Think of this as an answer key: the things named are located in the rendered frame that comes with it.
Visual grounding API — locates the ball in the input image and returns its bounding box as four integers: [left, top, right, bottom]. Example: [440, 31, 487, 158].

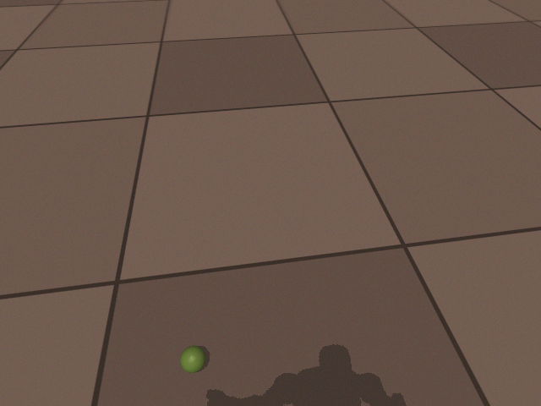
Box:
[180, 346, 205, 373]

